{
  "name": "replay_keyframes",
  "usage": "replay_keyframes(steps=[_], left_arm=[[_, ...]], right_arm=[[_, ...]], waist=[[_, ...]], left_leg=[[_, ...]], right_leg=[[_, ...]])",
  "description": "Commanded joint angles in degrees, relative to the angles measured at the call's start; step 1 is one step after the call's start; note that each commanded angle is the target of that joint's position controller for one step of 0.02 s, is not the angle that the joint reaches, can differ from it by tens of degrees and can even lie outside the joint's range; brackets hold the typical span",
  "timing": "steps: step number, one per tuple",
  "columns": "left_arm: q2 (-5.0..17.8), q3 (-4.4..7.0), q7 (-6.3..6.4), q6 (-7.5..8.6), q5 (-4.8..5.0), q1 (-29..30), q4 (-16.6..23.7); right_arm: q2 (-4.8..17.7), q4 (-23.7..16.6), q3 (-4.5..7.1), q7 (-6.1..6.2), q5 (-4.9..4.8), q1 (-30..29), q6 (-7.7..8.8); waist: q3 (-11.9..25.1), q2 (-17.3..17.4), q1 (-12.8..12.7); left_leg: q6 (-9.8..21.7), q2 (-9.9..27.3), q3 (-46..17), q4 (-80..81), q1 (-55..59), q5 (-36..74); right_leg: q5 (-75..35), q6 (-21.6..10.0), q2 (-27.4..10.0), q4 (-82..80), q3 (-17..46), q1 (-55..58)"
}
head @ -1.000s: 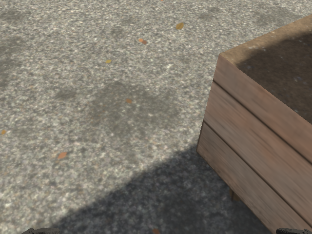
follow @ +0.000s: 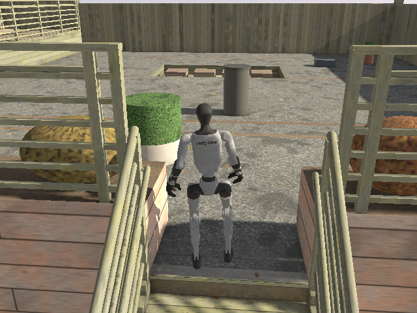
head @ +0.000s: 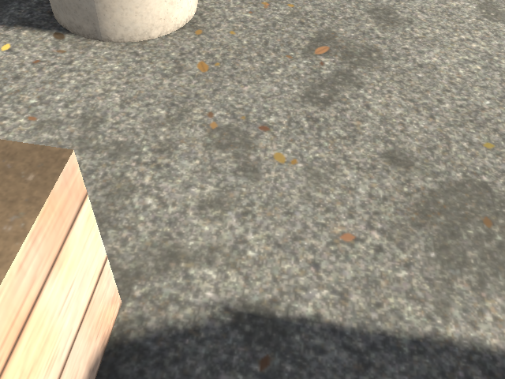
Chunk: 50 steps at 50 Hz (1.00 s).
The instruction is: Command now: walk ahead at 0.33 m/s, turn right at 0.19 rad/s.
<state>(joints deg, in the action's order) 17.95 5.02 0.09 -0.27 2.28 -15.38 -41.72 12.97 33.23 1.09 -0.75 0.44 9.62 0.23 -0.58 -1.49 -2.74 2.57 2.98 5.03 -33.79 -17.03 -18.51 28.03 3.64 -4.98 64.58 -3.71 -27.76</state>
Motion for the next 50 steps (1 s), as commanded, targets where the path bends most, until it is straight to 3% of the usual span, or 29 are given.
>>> replay_keyframes(steps=[1, 3, 5, 7, 9, 11, 14, 15, 19, 20, 22, 24, 25, 26, 27, 28, 29, 30, 31, 32, 33, 34, 35, 37, 39, 42, 46, 48, 50], left_arm=[[5.83, 1.76, -0.62, 1.77, 1.02, 6.73, 6.85], [3.89, 1.66, -0.06, 2.58, 1.36, 4.46, 5.04], [2.77, 1.56, -0.02, 3.19, 1.09, 2.88, 4.06], [1.55, 1.36, -0.31, 3.01, 1.02, 2.83, 4.01], [0.68, 1.12, -1.1, 2.6, 0.13, 3.54, 4.84], [0.12, 0.69, -1.57, 2.07, -0.3, 5.07, 5.46], [-0.87, -0.3, -2.29, 1.87, -0.23, 7.38, 7.79], [-1.09, -0.6, -2.93, 1.97, 0.5, 7.35, 8.11], [-0.1, -1.38, -5.13, 2.77, 1.76, 11.12, 10.06], [0.16, -1.57, -5.61, 3.01, 1.84, 11.04, 10.15], [1.46, -1.49, -5.46, 3.23, 2.39, 11.44, 10.73], [5.85, 0.05, -4.58, 1.55, 2.78, 1.71, 9.62], [9.92, 1.99, -3.92, 0.4, 2.7, -7.14, 7.64], [14.82, 4.99, -2.61, -0.25, 2.26, -19.7, 3.89], [15.69, 5.26, -1.71, -0.77, 1.75, -20.56, 2.24], [16.67, 4.1, -2.38, 1.12, 0.0, -13.3, 4.95], [10.68, 2.48, -3.2, 2.8, -0.51, -12.84, 6.15], [9.82, 2.29, -3.38, 4.25, -0.92, -13.99, 6.05], [8.14, 1.63, -3.84, 5.28, -1.14, -12.66, 5.01], [6.72, 0.99, -3.55, 5.48, -1.57, -9.16, 5.61], [5.78, 0.69, -3.07, 6.01, -2.74, -4.53, 7.67], [6.21, 0.82, -2.69, 6.05, -2.32, -3.37, 7.94], [5.46, 0.63, -1.87, 5.71, -1.13, -4.36, 6.78], [3.74, -0.21, -0.47, 5.73, -0.71, -4.51, 6.02], [5.16, -0.1, 0.53, 5.29, -0.54, -6.27, 5.2], [4.9, -0.32, 1.43, 4.51, -0.38, -7.63, 3.02], [4.6, -0.47, 0.91, 5.09, -0.78, -10.2, -0.48], [6.2, -0.12, 0.67, 4.69, -1.69, -8.86, -0.93], [8.37, 0.36, -0.01, 3.97, -4.25, -4.4, -0.35]], right_arm=[[10.68, -0.71, 3.78, 1.76, 1.6, 6.72, 3.14], [7.89, 0.86, 3.24, 2.09, 1.5, 7.25, 5.14], [7.23, 2.72, 3.32, 2.36, 1.34, 8.05, 6.37], [6.91, 4.64, 3.18, 2.44, 0.7, 9.66, 6.77], [7.81, 6.31, 3.49, 2.26, 0.21, 10.04, 6.62], [8.03, 7.13, 3.18, 2.63, 0.84, 9.18, 6.73], [8.2, 10.12, 3.03, 2.78, 1.45, 12.18, 6.45], [9.09, 10.75, 3.13, 2.66, 2.02, 12.48, 6.25], [10.25, 12.41, 3.39, 2.1, 1.36, 13.78, 5.2], [11.34, 11.81, 3.7, 1.98, 1.24, 12.0, 5.01], [15.55, 11.21, 4.8, 1.6, 0.82, 10.12, 3.83], [17.8, 10.2, 5.69, 0.72, -0.52, 7.85, 2.32], [18.31, 9.7, 6.17, 0.1, -1.44, 7.46, 2.53], [17.65, 8.46, 6.12, 0.13, -2.37, 6.85, 3.12], [9.93, 7.64, 4.11, 0.24, -1.82, 6.94, 4.11], [2.41, 2.37, 1.5, 0.98, -1.13, 12.86, 6.83], [7.66, -0.36, 1.57, 1.46, -2.85, 5.27, 9.6], [9.88, -2.66, 1.74, 1.7, -4.26, -1.37, 10.78], [8.11, -2.73, 1.25, 2.06, -3.36, -1.46, 11.14], [7.2, -2.63, 0.9, 1.94, -2.01, -0.82, 10.78], [8.02, -1.45, 1.43, 1.66, -1.88, 2.15, 9.69], [9.18, -0.9, 1.72, 1.49, -0.93, 2.58, 8.57], [8.7, -1.02, 1.74, 1.02, 0.72, 1.71, 7.86], [7.81, -1.9, 1.51, 1.14, 1.51, -1.77, 6.76], [7.1, -4.14, 1.27, 1.65, 0.83, -9.85, 6.59], [4.5, -4.83, 0.4, 0.54, -0.15, -15.04, 7.67], [6.63, -4.48, 1.32, -1.03, -1.78, -17.27, 8.64], [9.29, -3.31, 2.64, -1.36, -1.91, -12.93, 8.63], [13.25, -0.36, 4.65, -0.94, -3.06, 0.77, 7.57]], waist=[[0.98, 12.25, 5.9], [-0.76, 10.17, 5.06], [-1.59, 9.14, 3.95], [-3.45, 7.94, 3.68], [-6.16, 7.12, 3.01], [-8.43, 8.04, 2.94], [-9.95, 4.99, 3.52], [-11.06, 5.03, 3.32], [-13.42, 3.99, 4.31], [-13.49, 3.39, 3.49], [-11.3, 6.85, 2.48], [-5.47, 12.14, -3.5], [0.23, 13.83, -8.05], [6.46, 11.64, -12.86], [1.88, -1.46, -9.97], [8.37, -18.03, 1.86], [13.86, -8.28, -2.04], [7.61, -3.74, -2.61], [4.75, 4.62, 0.78], [3.25, 6.98, 3.35], [1.3, 4.38, 5.6], [0.05, 3.57, 5.85], [-0.66, 4.07, 5.92], [-2.98, 1.96, 4.35], [-6.29, -0.01, 1.08], [-4.46, -3.98, -2.74], [-4.94, -6.41, -5.73], [-2.8, -7.33, -2.41], [5.67, -8.71, 5.97]], left_leg=[[8.04, 17.46, -21.65, 24.83, 15.32, -24.06], [5.98, 17.24, -16.42, 26.84, 17.31, -18.32], [4.96, 16.2, -11.75, 26.92, 18.25, -15.08], [4.85, 17.42, -9.14, 28.29, 18.12, -13.96], [3.86, 17.28, -5.51, 28.97, 16.62, -10.02], [3.69, 16.26, -0.8, 30.27, 15.14, -7.82], [3.05, 16.88, 3.4, 30.12, 17.5, -3.35], [2.95, 16.35, 5.72, 30.04, 18.05, -2.25], [1.07, 14.74, 12.62, 30.64, 21.1, 6.06], [0.43, 13.6, 15.44, 30.13, 20.47, 13.08], [0.86, 13.94, 16.51, 24.96, 25.22, 45.77], [1.36, 14.82, 16.84, 11.58, 28.68, 75.61], [2.1, 14.57, 15.91, 0.39, 24.97, 80.92], [1.81, 11.47, 13.5, -16.15, 15.54, 73.63], [-1.08, 2.46, 10.85, -40.23, -1.83, 22.01], [-4.09, -9.06, -1.01, -60.75, -23.99, -10.84], [-1.47, -6.05, -13.1, -62.18, -22.81, -4.65], [0.43, -4.04, -12.78, -59.34, -26.43, -1.54], [1.47, -1.33, -13.66, -54.69, -25.01, 0.89], [1.53, 0.47, -14.1, -50.58, -22.48, 2.81], [0.96, 2.14, -14.99, -46.1, -20.87, 4.84], [-0.27, 2.72, -14.73, -42.78, -20.51, 4.76], [-2.09, 3.14, -14.04, -39.31, -19.47, 4.18], [-4.3, 3.11, -11.14, -30.09, -18.36, 8.33], [-6.49, 1.26, -9.77, -18.88, -19.09, 16.13], [-8.03, -0.94, -5.62, -1.83, -13.84, 27.63], [-3.83, 0.32, -5.44, 5.79, -15.01, 32.56], [-0.47, -1.26, -3.84, 5.8, -15.72, 25.0], [3.27, -5.34, -0.3, 1.33, -4.99, 14.36]], right_leg=[[-10.6, -1.59, -0.03, 6.55, 6.32, -22.13], [-17.58, -2.51, 0.0, 6.94, 8.57, -24.85], [-20.75, -3.65, -0.06, 7.59, 9.21, -26.59], [-23.83, -3.14, -0.43, 8.58, 9.54, -29.63], [-25.39, -3.13, -0.99, 10.63, 9.51, -32.68], [-28.88, -2.24, -1.51, 9.58, 7.16, -34.19], [-30.48, -4.11, -1.78, 7.76, 5.17, -35.53], [-30.43, -5.44, -2.03, 6.26, 4.42, -35.31], [-30.84, -9.5, -3.08, -7.59, -0.54, -28.83], [-30.5, -10.89, -2.75, -12.39, -2.37, -23.71], [-27.86, -12.08, 0.25, -17.7, -7.68, -16.85], [-22.44, -13.52, 4.81, -17.27, -10.96, -4.52], [-18.82, -15.16, 7.14, -16.96, -10.39, 9.85], [-15.94, -17.39, 9.8, -21.69, -5.65, 29.24], [-11.33, -19.89, 5.83, -23.97, 7.22, 36.85], [10.82, -31.92, -5.43, -40.12, 42.73, 47.29], [20.32, -28.85, -9.39, -52.3, 54.05, 43.41], [18.23, -25.43, -10.11, -55.6, 54.06, 37.39], [13.81, -23.05, -8.46, -53.92, 50.64, 30.54], [8.23, -22.46, -5.58, -50.82, 43.52, 22.87], [3.66, -22.77, -2.39, -49.89, 37.44, 16.9], [2.04, -23.16, -0.94, -51.82, 35.51, 14.44], [0.57, -23.4, -0.13, -53.88, 33.45, 12.32], [-5.56, -22.87, 3.06, -54.26, 26.76, 7.14], [-9.96, -21.75, 4.35, -54.09, 25.29, 4.99], [-12.42, -18.59, 5.28, -52.79, 20.1, 7.52], [-18.1, -17.19, -0.06, -51.58, 19.86, 20.5], [-40.52, -15.85, -3.55, -47.88, 18.87, 31.65], [-73.82, -14.38, -4.03, -32.82, 15.11, 37.08]])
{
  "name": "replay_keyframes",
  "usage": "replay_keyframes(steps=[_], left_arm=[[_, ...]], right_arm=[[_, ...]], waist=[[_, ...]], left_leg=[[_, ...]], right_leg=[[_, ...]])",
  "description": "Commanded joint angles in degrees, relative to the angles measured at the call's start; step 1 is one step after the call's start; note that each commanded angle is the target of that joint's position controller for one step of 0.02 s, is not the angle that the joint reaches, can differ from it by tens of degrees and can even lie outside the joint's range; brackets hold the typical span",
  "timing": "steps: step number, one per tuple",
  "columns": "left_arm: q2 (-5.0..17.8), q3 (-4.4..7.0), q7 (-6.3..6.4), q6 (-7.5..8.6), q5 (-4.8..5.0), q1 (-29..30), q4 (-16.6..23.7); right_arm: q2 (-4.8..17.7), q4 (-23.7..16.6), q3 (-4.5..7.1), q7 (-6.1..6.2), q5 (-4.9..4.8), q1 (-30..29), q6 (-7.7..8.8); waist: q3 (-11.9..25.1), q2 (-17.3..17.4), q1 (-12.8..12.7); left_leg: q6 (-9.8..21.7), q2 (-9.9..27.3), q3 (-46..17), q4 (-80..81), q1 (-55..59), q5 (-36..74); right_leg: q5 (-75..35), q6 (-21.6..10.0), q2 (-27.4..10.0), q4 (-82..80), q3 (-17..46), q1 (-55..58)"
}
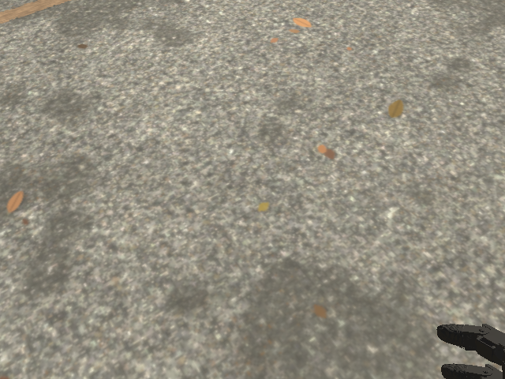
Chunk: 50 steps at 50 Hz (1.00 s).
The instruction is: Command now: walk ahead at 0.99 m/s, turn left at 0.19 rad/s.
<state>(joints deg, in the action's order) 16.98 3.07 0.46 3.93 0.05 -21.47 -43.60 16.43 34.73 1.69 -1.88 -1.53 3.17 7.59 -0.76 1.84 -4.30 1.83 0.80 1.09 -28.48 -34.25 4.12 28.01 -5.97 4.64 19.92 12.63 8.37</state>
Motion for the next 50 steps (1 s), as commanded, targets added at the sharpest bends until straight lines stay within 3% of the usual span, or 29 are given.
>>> replay_keyframes(steps=[1, 2, 3, 4, 5, 6, 7, 10, 13, 16, 20, 22, 23, 24, 25, 26, 27, 28, 29, 31, 34, 37, 40, 41, 42, 43, 44, 46, 50], left_arm=[[9.42, 2.07, -0.49, -0.6, -2.84, 6.71, 2.55], [4.76, 0.46, -0.36, 0.09, -4.06, 9.17, 4.24], [-2.67, -1.34, -1.63, 1.94, 0.48, -5.37, 4.96], [3.92, -1.48, -2.01, 3.84, 2.26, -1.14, 5.08], [6.96, -1.08, -2.36, 4.73, 2.76, 8.74, 6.83], [5.67, -1.48, -2.22, 5.48, 0.95, 15.26, 8.54], [4.31, -1.52, -1.99, 5.87, -0.37, 17.16, 9.59], [2.98, -1.69, -1.49, 5.35, -1.3, 15.46, 9.71], [1.32, -2.53, -1.39, 5.34, -1.73, 23.58, 13.27], [-0.55, -2.59, -1.93, 5.8, -1.18, 29.81, 15.77], [3.89, 0.09, -0.91, 5.8, 1.13, 30.9, 16.86], [7.87, 2.54, 0.1, 6.02, 1.63, 21.35, 15.73], [9.04, 3.27, 0.78, 5.42, 2.07, 6.54, 13.22], [12.85, 3.88, 1.25, 4.09, 2.17, -6.68, 10.73], [15.45, 3.98, -0.39, 4.18, -0.36, -4.69, 8.97], [6.87, 2.82, 0.02, 3.51, -1.31, -0.49, 11.52], [3.07, 1.78, 0.49, 3.01, -1.39, 2.99, 11.03], [3.06, 1.54, 0.27, 2.63, -1.57, 5.85, 10.09], [2.9, 1.54, 0.19, 2.47, -1.63, 7.87, 8.66], [0.17, 0.71, 0.01, 3.05, -1.12, 9.41, 5.85], [5.25, 1.59, -0.28, 3.58, 0.27, 11.57, 2.42], [9.56, 2.32, -0.95, 3.55, 2.57, 12.21, 1.03], [10.79, 2.2, -1.23, 3.24, 2.72, 9.49, -0.8], [9.7, 1.7, -1.31, 3.11, 2.38, 7.87, -1.11], [6.43, 0.26, -1.5, 2.8, 0.88, 5.79, 0.45], [3.04, -1.21, -1.19, 1.55, 1.77, -5.95, -1.38], [9.61, 0.48, -1.01, 0.07, 2.06, -6.6, -2.62], [8.67, 1.11, 0.13, -2.37, 2.32, -1.27, -0.94], [4.71, 1.41, 2.19, -6.81, 1.34, -3.27, 0.38]], right_arm=[[11.15, 1.32, 4.65, 0.47, -1.18, 20.87, -0.58], [12.81, 4.81, 3.89, 0.54, -0.6, 33.34, -1.53], [14.58, 5.85, 4.46, -0.57, 1.03, 30.96, -0.47], [6.87, 3.97, 3.27, -0.22, 1.68, 25.74, -0.53], [5.3, 3.23, 2.97, 0.14, 2.14, 24.6, -0.76], [5.18, 3.66, 2.71, -0.63, 2.24, 24.06, -0.65], [5.48, 4.1, 2.65, -0.86, 1.87, 22.74, -0.39], [3.87, 4.55, 1.91, -0.33, 0.05, 21.18, -0.75], [4.86, 5.43, 2.21, 1.26, -0.95, 22.23, -1.39], [6.22, 6.93, 2.89, 1.93, -0.83, 24.24, -1.96], [4.71, 9.25, 3.18, 2.43, -1.67, 26.7, -2.52], [6.89, 8.68, 4.07, 2.21, -1.11, 24.23, -3.1], [6.7, 6.39, 3.83, 1.96, 0.72, 20.22, -3.68], [-0.94, 4.55, 1.67, 1.95, 3.33, 22.35, -3.4], [-3.04, 2.48, -0.01, 2.07, -2.35, 32.65, -2.97], [2.81, 4.63, 0.98, 2.9, -2.83, 27.32, -3.69], [5.52, 3.07, 1.79, 3.08, -1.32, 18.85, -4.41], [5.86, 2.09, 2.23, 3.21, 0.28, 14.54, -5.12], [5.68, 0.61, 2.76, 2.99, 0.92, 13.08, -5.55], [2.02, -1.2, 1.99, 2.22, 0.0, 12.65, -6.32], [-1.59, -3.25, -0.07, 1.06, 0.86, 9.87, -5.16], [1.28, -1.63, 0.23, -0.78, 2.14, 8.87, -3.48], [6.35, -1.1, 1.96, -0.03, 3.58, 9.54, -3.33], [8.67, -0.89, 2.69, 0.74, 4.48, 11.58, -3.34], [13.52, -1.73, 3.52, 1.95, 6.12, 14.72, -3.7], [12.79, -3.8, 2.78, 2.19, 7.16, 14.25, -4.9], [9.53, -4.75, 2.27, 1.8, 4.62, 13.21, -6.04], [7.53, -3.45, 1.83, 1.71, 1.79, 7.48, -6.86], [5.54, -2.87, 2.0, 2.43, 3.35, -1.19, -6.27]], waist=[[10.77, -10.51, 15.76], [17.12, 1.67, 18.78], [20.32, 33.24, 6.57], [14.69, 19.0, 8.83], [8.22, 8.0, 10.58], [3.88, -3.74, 9.92], [2.16, -5.08, 7.64], [-1.32, -1.72, 3.95], [-6.26, -1.46, 5.68], [-5.72, 1.86, 8.68], [-3.62, 3.56, 8.31], [3.27, 4.94, 1.59], [13.44, 5.75, -5.76], [23.98, -8.15, -6.7], [31.04, -36.36, 0.68], [20.97, -22.52, -2.0], [11.32, -12.61, -2.95], [5.19, -2.62, -1.05], [2.63, -1.83, 1.44], [0.16, -5.04, 4.01], [-0.28, -3.77, 6.23], [3.66, -4.21, 6.44], [5.07, -2.5, 9.15], [6.46, -2.06, 10.39], [12.74, 6.35, 10.87], [26.11, 15.92, 7.99], [28.05, 7.86, 8.85], [15.17, 2.85, 5.6], [6.8, 6.2, 0.64]], left_leg=[[5.69, -2.36, 2.85, -4.22, 27.2, -7.39], [6.95, 2.24, -8.32, -9.55, 44.65, -16.53], [19.34, 14.96, -50.01, 10.13, 58.6, -42.86], [17.66, 15.73, -57.46, 17.68, 56.91, -52.21], [16.06, 14.96, -48.57, 15.66, 50.28, -43.57], [14.63, 11.31, -42.14, 16.51, 42.05, -33.87], [15.32, 9.36, -38.02, 16.24, 38.16, -27.88], [15.94, 4.87, -30.72, 18.02, 30.87, -17.67], [15.03, 2.8, -26.13, 19.97, 20.45, -11.92], [11.23, 0.93, -23.71, 20.98, 10.5, -13.05], [7.94, 1.96, -26.72, 14.04, 20.82, -6.88], [5.22, 0.41, -25.03, -0.95, 24.87, 13.74], [3.69, -0.27, -23.38, -17.19, 18.39, 13.69], [3.32, -4.94, -18.39, -36.97, 6.84, -20.77], [1.27, -5.99, -14.04, -54.7, -9.45, -37.16], [0.37, -0.92, -12.77, -58.03, -15.01, -32.29], [-0.2, 0.55, -10.01, -57.28, -15.51, -27.94], [-1.17, 2.32, -8.47, -55.94, -11.94, -26.66], [-1.49, 3.99, -7.9, -53.02, -10.05, -26.79], [-1.51, 5.59, -7.2, -45.89, -7.14, -27.92], [-1.84, 4.06, -5.96, -25.96, 0.57, -21.37], [-0.79, -0.7, -3.34, -8.39, 17.8, -0.97], [1.9, -2.17, -3.42, 0.4, 26.94, 6.82], [2.89, -0.29, -3.91, 1.24, 32.91, 14.97], [7.04, 12.47, -13.05, -3.8, 45.38, 46.11], [16.83, 28.47, -27.41, -5.13, 54.45, 58.02], [16.1, 25.08, -25.3, -4.22, 49.94, 48.39], [13.09, 20.37, -18.04, 2.12, 38.05, 24.14], [12.79, 17.59, -7.3, 13.17, 17.71, 2.28]], right_leg=[[-79.67, -3.45, -12.28, 28.37, -4.78, -6.68], [-51.79, -1.67, -8.26, 53.59, -6.89, -22.38], [-1.69, 2.91, 3.66, 70.24, -5.02, -46.72], [-6.34, 0.65, -0.9, 69.08, -1.17, -52.61], [-9.59, -0.34, -3.22, 66.34, -1.74, -53.62], [-11.0, -1.12, -4.52, 60.22, -3.01, -51.13], [-12.07, -0.62, -5.46, 54.95, -2.99, -50.39], [-13.58, 2.7, -6.81, 43.83, -4.04, -47.89], [-20.4, 6.79, -5.47, 27.58, -8.08, -45.34], [-36.43, 7.81, -2.31, 14.04, -9.6, -30.17], [-35.31, 7.54, -1.78, 6.29, -6.8, -24.56], [-28.18, 5.55, -1.76, 6.77, -7.92, -14.44], [-22.47, 2.89, -7.85, 12.1, -4.39, 2.28], [-13.31, 1.28, -18.67, 15.55, 8.33, 20.62], [1.02, -9.96, -33.56, 1.9, 43.99, 28.16], [2.03, -8.57, -28.6, -1.02, 38.96, 20.96], [-13.46, -6.18, -26.28, 0.12, 23.99, 11.62], [-33.76, -5.23, -24.04, 0.78, 14.08, 1.07], [-45.02, -4.78, -22.09, 1.04, 7.24, -5.16], [-49.83, -4.02, -19.21, -1.82, 0.55, -12.62], [-57.51, -6.12, -18.47, -5.63, -4.74, -21.03], [-50.45, -4.22, -14.37, -6.09, -8.03, -24.68], [-51.1, -0.4, -13.19, 2.48, -6.49, -21.03], [-47.14, 1.95, -10.28, 9.36, -7.16, -23.05], [-22.52, 5.75, -5.09, 26.08, -9.41, -32.28], [14.35, 8.38, -1.49, 46.46, -7.22, -39.59], [14.37, 8.85, -3.87, 52.04, -2.87, -39.6], [7.48, 10.64, -7.5, 51.46, -7.39, -45.63], [-2.65, 13.44, -9.71, 51.82, -10.67, -38.48]])
Over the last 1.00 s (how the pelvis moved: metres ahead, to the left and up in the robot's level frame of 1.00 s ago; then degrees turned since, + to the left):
0.62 -0.26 -0.02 -42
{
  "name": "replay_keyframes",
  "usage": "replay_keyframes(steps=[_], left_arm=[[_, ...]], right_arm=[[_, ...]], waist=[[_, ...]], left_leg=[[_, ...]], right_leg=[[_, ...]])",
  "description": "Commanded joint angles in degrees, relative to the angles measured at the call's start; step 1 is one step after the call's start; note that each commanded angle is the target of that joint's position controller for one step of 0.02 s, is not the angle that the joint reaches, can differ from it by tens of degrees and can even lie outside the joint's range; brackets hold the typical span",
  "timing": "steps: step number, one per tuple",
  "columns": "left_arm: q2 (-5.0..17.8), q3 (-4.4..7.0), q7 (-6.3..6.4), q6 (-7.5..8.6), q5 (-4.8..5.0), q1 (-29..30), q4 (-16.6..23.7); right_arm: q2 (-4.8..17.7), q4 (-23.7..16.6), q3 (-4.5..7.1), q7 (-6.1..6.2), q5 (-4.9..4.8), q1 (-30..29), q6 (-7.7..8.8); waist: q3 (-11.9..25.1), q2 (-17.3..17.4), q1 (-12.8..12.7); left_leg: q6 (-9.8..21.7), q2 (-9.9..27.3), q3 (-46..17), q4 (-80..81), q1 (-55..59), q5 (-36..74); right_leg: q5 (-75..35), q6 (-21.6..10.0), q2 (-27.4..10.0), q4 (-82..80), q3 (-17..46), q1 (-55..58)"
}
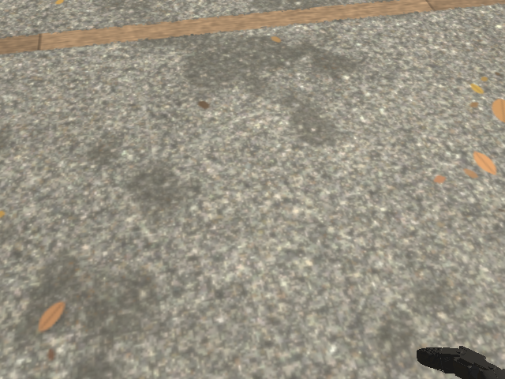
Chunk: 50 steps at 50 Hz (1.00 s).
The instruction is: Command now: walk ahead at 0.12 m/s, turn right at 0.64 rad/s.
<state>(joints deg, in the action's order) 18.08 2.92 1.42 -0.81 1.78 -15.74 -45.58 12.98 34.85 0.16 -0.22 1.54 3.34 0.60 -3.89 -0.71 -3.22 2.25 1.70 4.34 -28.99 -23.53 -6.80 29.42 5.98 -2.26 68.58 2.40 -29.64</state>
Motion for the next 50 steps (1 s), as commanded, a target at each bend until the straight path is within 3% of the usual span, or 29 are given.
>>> replay_keyframes(steps=[1, 3, 5, 9, 11, 12, 13, 14, 15, 16, 17, 18, 20, 24, 28, 32, 34, 35, 36, 37, 38, 39, 40, 41, 45, 47, 50], left_arm=[[3.45, 1.79, 1.35, -2.33, -0.65, -7.4, 3.54], [2.98, 1.99, 1.18, -2.33, -0.96, -3.58, 6.02], [2.22, 1.76, 0.13, -2.32, -1.05, -1.09, 7.73], [3.98, 2.73, -1.92, -3.38, -0.88, 0.49, 9.87], [4.29, 3.5, -2.13, -3.74, -1.05, -1.26, 9.87], [5.97, 4.44, -1.64, -3.73, -1.65, -3.32, 9.25], [12.89, 6.43, -0.47, -3.34, -1.86, -5.22, 9.74], [17.67, 6.62, -0.23, -1.9, -2.95, -2.67, 12.77], [16.26, 6.53, -1.14, -0.25, -3.81, -3.3, 12.93], [15.18, 6.15, -1.31, 0.93, -3.24, -1.77, 12.88], [12.99, 5.69, -0.92, 1.07, -1.66, 1.46, 13.34], [10.72, 4.89, -0.35, 0.6, -0.63, 4.33, 14.21], [8.91, 4.12, 0.71, -0.16, -1.0, 5.74, 15.65], [10.02, 4.59, 1.63, -0.63, -0.86, 3.94, 16.23], [10.06, 4.59, 1.73, -1.26, -1.13, 5.88, 17.52], [6.16, 2.33, 0.67, -1.39, -2.86, 6.11, 16.98], [2.3, 0.42, -0.13, -1.08, -3.56, 7.23, 15.94], [1.56, -0.1, -0.55, -0.83, -3.68, 8.06, 15.23], [2.25, -0.01, -0.86, -0.52, -3.63, 8.01, 14.42], [3.92, 0.55, -0.9, -0.07, -3.57, 6.1, 13.46], [6.03, 1.29, -0.57, 0.29, -4.06, 4.49, 13.28], [6.11, 1.65, -0.28, 0.54, -4.48, 2.92, 13.52], [5.94, 1.78, 0.26, 0.63, -4.26, 5.49, 14.06], [5.85, 2.07, 0.72, 0.67, -3.54, 8.41, 14.81], [1.82, 2.2, 0.22, 0.98, -2.35, 11.93, 16.05], [1.05, 2.31, -0.25, 1.69, -1.54, 11.02, 15.41], [0.6, 2.71, -1.03, 2.35, -0.6, 6.87, 12.93]], right_arm=[[8.7, -2.51, 3.65, 1.13, 0.31, -1.81, 1.02], [8.86, -1.35, 4.13, 2.08, 0.19, -1.55, 1.32], [9.65, -0.54, 4.69, 2.51, -0.1, -2.17, 0.95], [11.64, 1.39, 6.01, 1.77, -1.86, -1.95, 0.38], [11.21, 2.44, 6.28, 1.32, -3.05, -2.3, 0.03], [9.32, 3.76, 6.05, 1.03, -3.31, -0.07, -0.29], [7.38, 4.15, 5.76, 0.74, -1.72, 3.09, -0.95], [6.64, 0.5, 5.24, 1.27, 0.25, 0.02, -1.26], [8.94, -0.22, 5.78, 1.87, 0.03, -4.69, -1.19], [9.17, -0.23, 6.03, 2.32, -1.16, -5.49, -1.02], [9.48, 1.02, 6.4, 2.92, -1.04, -3.79, -0.89], [10.27, 1.62, 6.75, 3.31, -0.61, -2.83, -0.79], [9.72, 2.4, 6.81, 2.84, -0.51, -1.55, -0.27], [7.65, 2.81, 5.97, 2.24, -1.32, -2.6, 0.17], [8.64, 4.15, 6.0, 1.69, -1.72, -1.23, 0.18], [8.56, 4.96, 5.14, 0.88, -1.57, 0.67, 0.01], [7.0, 5.11, 4.25, 0.18, -1.52, 1.72, 0.25], [6.05, 5.4, 3.84, -0.24, -1.57, 2.67, 0.43], [6.04, 5.39, 3.68, -0.53, -1.54, 3.13, 0.61], [8.44, 4.38, 3.99, -0.55, -0.96, 1.68, 0.64], [13.07, 2.93, 4.83, -0.37, -0.66, 0.99, 0.65], [16.33, 3.01, 5.76, -0.22, -1.49, 0.87, 0.54], [16.44, 3.1, 6.17, -0.05, -2.03, 1.45, 0.4], [14.94, 3.11, 5.98, 0.22, -2.13, 2.5, 0.27], [15.48, 2.78, 7.15, 1.53, -2.7, 7.79, -0.1], [15.64, 2.26, 7.9, 2.15, -3.37, 7.17, -0.98], [14.82, 0.32, 8.4, 2.6, -4.4, 3.29, -3.37]], waist=[[9.48, 8.35, -0.35], [9.83, 7.48, 0.63], [10.42, 7.31, 1.09], [10.09, 8.04, 1.28], [9.83, 6.42, -0.24], [8.53, 2.29, -0.51], [5.1, -14.18, 0.65], [5.03, -22.04, 2.49], [9.05, -13.6, -1.14], [7.99, -9.5, 0.17], [7.85, -5.78, 2.24], [8.06, -6.15, 3.39], [10.88, -6.78, 4.2], [11.82, -5.35, 3.14], [11.51, -7.51, 3.01], [12.61, -8.07, 1.12], [12.06, -6.63, 1.55], [11.1, -6.42, 2.45], [9.39, -6.22, 3.2], [7.29, -4.98, 2.28], [6.2, -0.42, 0.38], [5.53, 6.38, -1.71], [4.53, 11.18, -0.47], [4.05, 12.93, 0.96], [7.34, 12.88, 4.66], [9.2, 10.43, 4.28], [11.1, 10.37, 2.2]], left_leg=[[12.24, 17.0, -8.76, 14.43, 6.76, 11.46], [11.67, 17.52, -5.58, 14.31, 8.61, 10.56], [10.79, 17.42, -1.96, 13.96, 8.79, 9.27], [8.56, 19.51, 1.03, 11.28, 11.37, 7.07], [4.82, 18.47, 3.43, 5.62, 11.29, 3.21], [1.38, 15.31, 5.57, -1.3, 8.64, -3.13], [-4.39, 7.89, 10.97, -18.18, -2.14, -18.18], [-8.01, -0.78, 3.09, -33.72, -18.16, -32.38], [-6.53, -1.88, -5.78, -40.6, -20.24, -30.71], [-4.75, -1.4, -8.46, -40.43, -20.87, -25.04], [-4.12, -0.24, -9.84, -38.66, -20.87, -19.76], [-4.2, 0.04, -10.36, -37.04, -19.74, -16.53], [-4.85, -1.8, -10.31, -36.54, -15.85, -12.26], [-6.29, -4.64, -11.79, -25.98, -14.99, -10.08], [-7.0, -4.85, -12.52, -18.8, -11.62, -9.43], [-6.53, -0.97, -9.31, -17.0, -2.27, -11.04], [-5.56, 0.93, -8.52, -11.83, 4.25, -11.21], [-4.93, 0.67, -7.58, -6.37, 8.13, -8.38], [-4.05, -0.24, -6.91, 0.48, 11.38, -2.78], [-2.84, -0.07, -8.71, 3.33, 11.26, 2.57], [-0.82, 3.65, -13.99, 2.93, 9.66, 12.83], [2.77, 6.14, -18.53, 4.34, 7.42, 13.89], [6.12, 8.37, -24.6, 8.04, 4.39, 8.45], [7.59, 9.88, -28.99, 9.25, 5.3, 6.77], [10.87, 11.42, -36.54, 7.95, 15.96, 14.24], [9.51, 9.94, -36.26, 6.87, 19.02, 15.81], [6.13, 5.26, -33.97, 5.66, 14.98, 11.67]], right_leg=[[-5.94, 1.27, -3.48, 0.92, -0.47, -0.86], [-9.78, 0.4, -4.87, -4.76, -0.51, -1.27], [-13.49, -1.18, -5.35, -12.19, -1.66, 2.15], [-13.7, -4.47, -3.78, -22.38, -5.41, 7.76], [-16.87, -7.29, -1.6, -31.26, -7.48, 12.94], [-20.84, -9.67, -0.29, -36.45, -5.49, 16.48], [-41.83, -14.72, -9.22, -45.25, 10.11, 21.09], [-44.45, -25.15, -17.32, -48.58, 29.86, 24.24], [-35.8, -26.98, -17.79, -51.27, 30.17, 23.55], [-30.34, -23.86, -15.06, -51.77, 27.02, 23.13], [-27.34, -20.37, -12.62, -50.65, 23.8, 22.91], [-27.69, -18.56, -11.43, -49.66, 21.77, 21.73], [-31.25, -17.36, -8.67, -48.49, 19.62, 20.77], [-30.77, -17.21, -6.59, -47.38, 22.07, 23.53], [-24.91, -16.78, -6.06, -46.86, 24.55, 22.52], [-33.23, -17.88, -7.44, -44.34, 22.48, 18.51], [-33.63, -17.89, -7.49, -44.33, 21.23, 15.81], [-31.48, -17.14, -6.72, -44.37, 19.76, 14.45], [-27.76, -15.8, -5.2, -44.42, 18.07, 13.33], [-23.36, -13.75, -2.98, -43.95, 16.88, 13.6], [-17.29, -11.41, 0.49, -39.96, 14.05, 14.03], [-13.29, -8.81, 5.35, -36.83, 7.52, 14.32], [-12.56, -6.68, 7.1, -33.78, 3.31, 14.76], [-11.72, -6.03, 7.16, -32.0, 2.12, 12.98], [1.63, -5.29, 8.51, -24.59, 3.7, 4.04], [0.59, -4.5, 7.77, -26.91, 4.79, 2.97], [-9.66, -4.05, 8.64, -41.23, 2.8, 13.01]])
Over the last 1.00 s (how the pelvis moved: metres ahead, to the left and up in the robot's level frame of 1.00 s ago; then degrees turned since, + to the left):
0.71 0.19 0.01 23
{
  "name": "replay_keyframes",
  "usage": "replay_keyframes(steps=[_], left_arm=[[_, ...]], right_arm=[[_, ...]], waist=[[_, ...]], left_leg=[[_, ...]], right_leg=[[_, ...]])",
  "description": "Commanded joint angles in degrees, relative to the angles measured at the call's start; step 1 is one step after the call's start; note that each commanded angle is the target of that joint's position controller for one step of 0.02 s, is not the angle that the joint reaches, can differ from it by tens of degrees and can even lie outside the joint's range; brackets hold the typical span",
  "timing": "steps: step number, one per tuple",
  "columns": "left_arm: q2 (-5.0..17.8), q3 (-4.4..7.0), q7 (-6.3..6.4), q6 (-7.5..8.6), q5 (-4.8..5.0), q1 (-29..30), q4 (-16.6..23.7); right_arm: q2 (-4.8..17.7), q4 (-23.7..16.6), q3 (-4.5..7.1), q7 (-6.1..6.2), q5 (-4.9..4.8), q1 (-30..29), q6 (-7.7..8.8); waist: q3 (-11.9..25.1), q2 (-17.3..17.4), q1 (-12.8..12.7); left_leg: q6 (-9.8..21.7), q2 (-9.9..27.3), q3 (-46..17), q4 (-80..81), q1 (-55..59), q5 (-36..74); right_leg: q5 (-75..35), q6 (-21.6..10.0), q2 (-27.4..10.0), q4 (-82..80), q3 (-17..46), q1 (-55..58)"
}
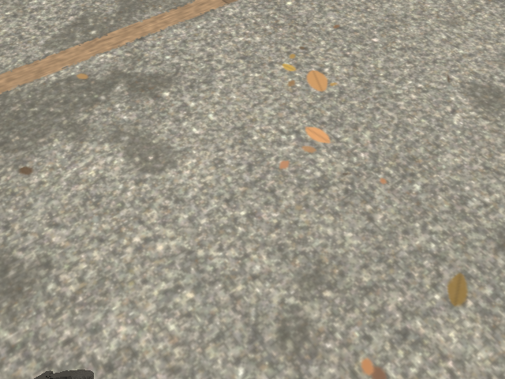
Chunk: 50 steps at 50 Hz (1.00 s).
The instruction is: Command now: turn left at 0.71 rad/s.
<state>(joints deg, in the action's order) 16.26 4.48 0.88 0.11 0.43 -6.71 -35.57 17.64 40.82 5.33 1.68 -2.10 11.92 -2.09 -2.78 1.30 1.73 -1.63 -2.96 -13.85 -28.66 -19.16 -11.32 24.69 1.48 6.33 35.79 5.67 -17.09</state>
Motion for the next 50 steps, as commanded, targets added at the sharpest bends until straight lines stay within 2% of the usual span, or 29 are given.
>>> replay_keyframes(steps=[1, 2, 3, 4, 5, 6, 7, 8, 10, 12, 13, 16, 19, 23, 24, 25, 26, 27, 28, 29, 30, 31, 32, 33, 34, 36, 39, 45, 50], left_arm=[[3.05, 1.69, -0.59, 1.38, 0.78, -5.26, 1.47], [5.64, 2.6, -0.38, 1.0, 0.53, -7.06, 0.74], [11.07, 3.51, 0.06, 0.23, -1.11, -4.99, 1.75], [10.33, 3.23, -0.28, 0.65, -3.84, -2.21, 3.19], [7.53, 2.32, 0.04, 1.06, -3.65, 1.0, 4.36], [5.72, 1.74, 0.49, 1.26, -2.82, 3.41, 4.61], [5.4, 1.56, 1.12, 1.29, -1.94, 4.2, 4.71], [5.43, 1.37, 1.62, 1.26, -1.41, 3.87, 4.38], [5.76, 1.3, 2.34, 0.92, -1.98, 0.53, 3.49], [6.95, 1.66, 2.61, 0.38, -2.25, -3.08, 2.48], [7.75, 1.9, 2.63, 0.2, -2.01, -3.51, 2.15], [9.52, 2.45, 1.94, -0.09, -1.69, -3.24, 1.46], [10.8, 3.07, 0.71, -0.11, -0.76, -1.87, 0.93], [11.82, 3.8, -0.82, 0.31, 1.09, -2.05, -0.62], [11.99, 3.73, -1.03, 0.36, 1.95, -1.69, -1.15], [11.21, 3.28, -1.18, 0.41, 2.82, -1.59, -2.04], [8.48, 2.02, -1.49, 0.89, 1.91, -3.93, -2.9], [2.19, -1.0, -2.2, 1.41, -2.53, -3.75, -0.36], [5.44, 0.01, -1.88, 0.78, -1.91, -4.5, -2.67], [7.94, 0.61, -1.69, 0.1, 0.51, -1.86, -3.55], [6.96, 0.46, -1.26, -0.37, 1.57, -2.03, -3.53], [9.09, 1.05, -0.77, -0.67, 1.22, -3.23, -4.6], [10.5, 1.69, -0.77, -0.98, 1.12, -3.75, -4.78], [11.01, 2.02, -0.83, -1.05, 1.57, -3.85, -4.75], [10.62, 2.15, -0.81, -0.91, 1.99, -3.81, -4.67], [9.05, 2.17, -0.61, -0.01, 2.27, -3.74, -4.81], [6.8, 2.15, -0.6, 0.88, 2.02, -5.08, -5.56], [4.2, 1.55, -1.1, 0.53, 2.03, -5.56, -4.19], [2.44, 0.09, -2.72, 0.7, 2.19, -1.29, -1.3]], right_arm=[[9.4, -6.5, 3.03, 0.68, -1.13, -6.83, -1.05], [7.26, -6.88, 2.42, 0.6, -0.91, -5.77, -1.13], [3.37, -7.15, 1.46, 0.26, -0.17, -1.72, -0.93], [7.71, -7.02, 2.76, 0.06, 0.65, -0.41, 0.04], [11.04, -5.85, 3.82, -0.22, 0.71, 0.35, 0.18], [11.11, -4.54, 4.06, -0.26, 0.6, 1.29, -0.21], [9.78, -3.76, 3.82, -0.17, 0.7, 1.84, -0.68], [8.24, -4.02, 3.29, -0.43, 0.66, 1.7, -0.94], [6.39, -6.13, 2.21, -1.05, 0.12, -1.77, -0.86], [5.27, -8.39, 1.36, -1.58, 0.05, -5.28, -0.71], [5.15, -9.2, 1.17, -1.75, 0.1, -6.0, -0.72], [4.53, -10.5, 0.76, -2.37, 0.36, -6.63, -1.05], [4.3, -11.57, 0.81, -2.96, 0.54, -7.46, -1.76], [4.15, -12.63, 1.14, -3.81, 0.39, -8.32, -3.34], [3.98, -12.55, 1.3, -3.85, 0.63, -7.15, -3.5], [4.63, -11.37, 1.73, -3.51, 1.06, -3.49, -3.36], [8.65, -9.91, 2.82, -2.44, 1.51, 1.36, -3.09], [12.97, -10.59, 2.56, -0.94, 2.62, 2.79, -2.22], [8.0, -10.69, 0.61, -1.1, 4.06, 1.39, -0.58], [4.3, -9.24, -0.73, -1.61, 4.05, 0.16, 0.69], [3.77, -7.63, -0.8, -1.58, 3.52, -3.12, 1.61], [7.39, -6.14, 0.72, -1.27, 2.08, -0.74, 1.76], [8.24, -4.8, 1.06, -0.88, 1.23, 0.44, 2.03], [7.63, -4.51, 0.78, -0.56, 1.33, 0.23, 2.71], [6.92, -4.22, 0.55, -0.34, 1.75, -0.33, 3.64], [5.24, -3.13, 0.21, -0.07, 2.75, 0.22, 5.66], [3.97, -1.39, 0.31, 0.14, 2.85, 2.01, 7.31], [4.19, 0.7, 0.59, 0.0, 3.38, 3.43, 7.68], [5.81, 2.03, 1.0, -0.55, 3.17, 5.76, 7.19]], waist=[[10.66, 8.05, -4.31], [11.02, 5.25, -3.89], [9.98, -11.77, -0.57], [7.78, -14.03, -0.12], [6.07, -9.08, 1.12], [4.69, -6.16, 1.78], [4.1, -5.5, 1.56], [3.29, -6.68, 0.9], [2.9, -7.67, -1.58], [3.7, -7.7, -4.05], [4.04, -7.1, -4.45], [4.7, -7.46, -4.63], [4.73, -7.85, -4.12], [6.04, -9.25, -3.48], [6.61, -8.81, -2.0], [7.96, -7.04, 0.51], [11.6, -0.41, 1.72], [16.23, 17.3, -0.07], [22.56, 9.56, 1.8], [18.66, 4.46, 2.24], [13.15, 5.32, 0.22], [11.41, 5.97, 1.33], [8.63, 6.67, 1.6], [6.2, 7.71, 1.34], [4.13, 8.39, 1.05], [1.63, 6.99, 0.54], [0.45, 5.53, -0.13], [-4.37, 3.66, -1.71], [-8.54, 1.59, -0.46]], left_leg=[[8.28, 7.93, -14.61, 4.15, 6.48, 11.57], [5.54, 4.77, -12.04, 0.42, -1.18, 0.56], [1.74, -3.57, -1.37, -12.83, -14.13, -17.95], [-0.5, -0.87, 0.85, -25.08, -17.43, -23.73], [-1.59, 2.03, 2.48, -32.63, -16.61, -20.54], [-2.3, 2.86, 3.78, -35.44, -16.58, -16.38], [-2.93, 3.43, 4.58, -38.27, -18.14, -12.26], [-3.71, 4.27, 5.96, -40.63, -19.66, -9.94], [-5.04, 5.59, 9.71, -39.02, -21.68, -7.38], [-6.09, 7.04, 11.27, -35.17, -23.3, -7.14], [-6.27, 7.65, 11.45, -32.96, -23.12, -7.1], [-5.9, 8.86, 13.2, -27.65, -20.29, -7.2], [-4.27, 8.77, 15.9, -21.94, -14.98, -6.6], [-0.75, 6.27, 18.8, -11.11, -5.34, -9.43], [0.89, 4.86, 18.88, -5.16, -1.33, -8.07], [3.17, 3.16, 18.61, 4.19, 6.82, -0.1], [5.68, 5.96, 12.95, 7.6, 21.4, 19.45], [13.31, 23.65, -6.43, 1.84, 36.94, 54.14], [22.6, 30.59, -7.21, 3.36, 27.97, 49.35], [20.82, 25.41, 0.35, 5.2, 23.22, 42.8], [17.41, 21.36, 5.14, 6.3, 20.25, 34.74], [16.08, 20.44, 5.22, 10.21, 21.43, 16.11], [15.34, 20.33, 4.66, 14.76, 18.78, -3.25], [14.1, 20.48, 3.07, 18.97, 17.19, -17.27], [12.92, 21.16, 1.94, 21.94, 17.58, -23.4], [10.58, 21.88, 3.77, 24.25, 20.05, -23.08], [8.5, 21.42, 10.01, 24.66, 23.2, -18.31], [8.86, 22.14, 18.85, 26.02, 20.49, -13.94], [8.21, 22.09, 27.37, 26.2, 22.57, -7.92]], right_leg=[[-11.63, -0.07, -0.64, -15.51, -1.31, 7.34], [-14.57, -2.13, -6.48, -18.41, 2.83, 15.39], [-19.56, -9.4, -20.57, -20.21, 18.78, 20.19], [-26.36, -15.08, -29.3, -20.46, 24.93, 13.21], [-28.13, -15.46, -28.22, -20.09, 19.82, 10.67], [-26.38, -13.17, -23.75, -19.35, 13.27, 9.44], [-24.93, -11.52, -20.75, -18.72, 8.88, 10.41], [-29.59, -11.39, -19.63, -18.13, 5.16, 10.71], [-35.16, -12.65, -18.69, -18.12, 0.29, 12.61], [-37.4, -14.28, -20.53, -18.18, -0.72, 16.81], [-37.39, -14.62, -21.6, -18.42, -1.2, 18.08], [-38.17, -15.15, -23.54, -18.51, -4.5, 18.92], [-39.95, -14.42, -24.39, -17.83, -9.1, 17.24], [-44.68, -11.89, -25.47, -12.74, -12.51, 16.44], [-45.86, -10.84, -25.1, -9.9, -12.66, 15.73], [-45.18, -8.43, -23.26, -4.76, -14.36, 12.54], [-36.42, -4.24, -19.4, 3.64, -16.89, 3.21], [13.37, 1.07, -12.79, 20.0, -16.92, -16.02], [17.43, 2.89, -12.39, 27.96, -7.14, -14.87], [15.22, 2.77, -13.21, 28.79, -3.58, -12.12], [12.39, 2.58, -12.74, 25.78, -2.5, -13.57], [8.34, 2.68, -11.65, 27.99, -4.91, -17.29], [2.33, 2.45, -12.05, 29.37, -4.11, -18.4], [-2.62, 1.89, -11.94, 30.06, -3.94, -20.14], [-6.36, 1.41, -12.02, 30.51, -3.29, -22.91], [-11.87, 0.49, -12.61, 30.74, -0.98, -27.77], [-16.66, 0.05, -13.57, 31.5, -0.17, -32.57], [-22.4, 0.95, -15.54, 31.74, -1.62, -37.51], [-24.97, -2.41, -17.23, 24.61, -5.74, -38.06]])
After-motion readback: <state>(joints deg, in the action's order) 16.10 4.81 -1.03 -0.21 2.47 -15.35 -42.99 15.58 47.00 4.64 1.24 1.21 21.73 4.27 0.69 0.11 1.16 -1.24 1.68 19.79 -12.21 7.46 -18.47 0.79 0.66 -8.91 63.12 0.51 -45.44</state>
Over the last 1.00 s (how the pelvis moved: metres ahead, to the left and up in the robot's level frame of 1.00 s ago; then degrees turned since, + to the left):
0.07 -0.05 0.01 -20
